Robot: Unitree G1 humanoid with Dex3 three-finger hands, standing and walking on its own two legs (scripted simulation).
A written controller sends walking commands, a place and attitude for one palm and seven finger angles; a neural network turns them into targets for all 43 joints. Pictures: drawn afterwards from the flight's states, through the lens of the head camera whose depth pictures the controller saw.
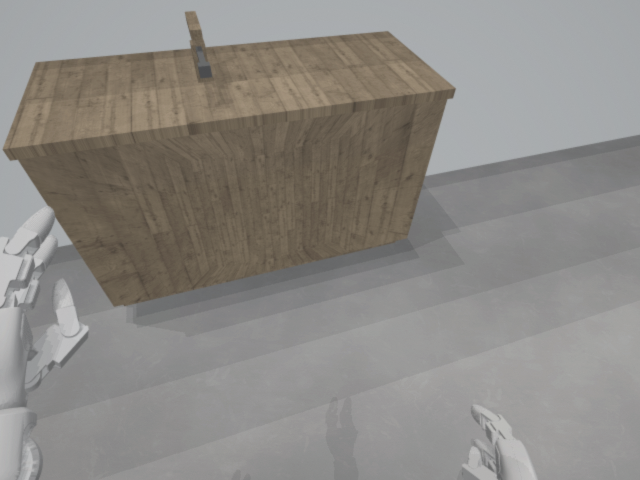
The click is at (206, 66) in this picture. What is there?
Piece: tap's lever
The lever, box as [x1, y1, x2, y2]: [197, 62, 211, 77]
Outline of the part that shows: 197,63 200,77 211,76 208,62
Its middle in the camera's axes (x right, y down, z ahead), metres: -0.28 -0.41 +0.93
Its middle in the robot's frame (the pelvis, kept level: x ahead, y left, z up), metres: +0.96 +0.35 +0.06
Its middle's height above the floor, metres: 0.83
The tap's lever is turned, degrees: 0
